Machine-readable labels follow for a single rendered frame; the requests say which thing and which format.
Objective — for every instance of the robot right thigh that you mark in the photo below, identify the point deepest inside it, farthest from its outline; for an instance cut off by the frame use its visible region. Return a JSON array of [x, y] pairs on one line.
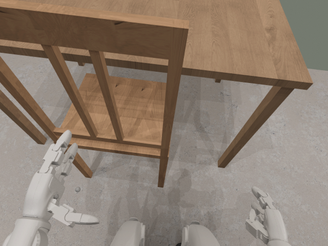
[[198, 235]]

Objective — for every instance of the robot thigh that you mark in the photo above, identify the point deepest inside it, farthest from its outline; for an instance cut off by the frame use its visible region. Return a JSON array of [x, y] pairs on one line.
[[198, 235], [131, 233]]

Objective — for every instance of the right robot hand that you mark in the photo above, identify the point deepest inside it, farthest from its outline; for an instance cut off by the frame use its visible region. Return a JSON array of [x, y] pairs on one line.
[[270, 225]]

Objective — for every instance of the robot left thigh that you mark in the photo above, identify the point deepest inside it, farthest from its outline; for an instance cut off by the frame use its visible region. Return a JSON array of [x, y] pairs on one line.
[[131, 233]]

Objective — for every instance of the chair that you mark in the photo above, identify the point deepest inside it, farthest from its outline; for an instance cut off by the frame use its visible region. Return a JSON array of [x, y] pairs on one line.
[[108, 113]]

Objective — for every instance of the robot left forearm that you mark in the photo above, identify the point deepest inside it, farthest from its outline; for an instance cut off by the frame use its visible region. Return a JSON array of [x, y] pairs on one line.
[[29, 231]]

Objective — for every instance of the left robot hand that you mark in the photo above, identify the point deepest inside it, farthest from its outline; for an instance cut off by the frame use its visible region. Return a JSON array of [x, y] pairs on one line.
[[49, 181]]

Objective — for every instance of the table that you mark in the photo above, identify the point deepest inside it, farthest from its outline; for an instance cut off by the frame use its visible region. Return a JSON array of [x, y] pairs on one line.
[[247, 41]]

